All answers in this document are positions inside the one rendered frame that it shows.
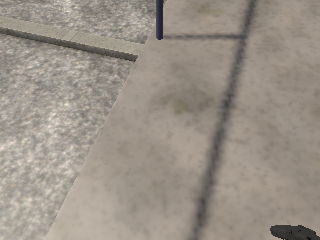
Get right robot hand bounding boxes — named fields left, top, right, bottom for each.
left=270, top=225, right=320, bottom=240

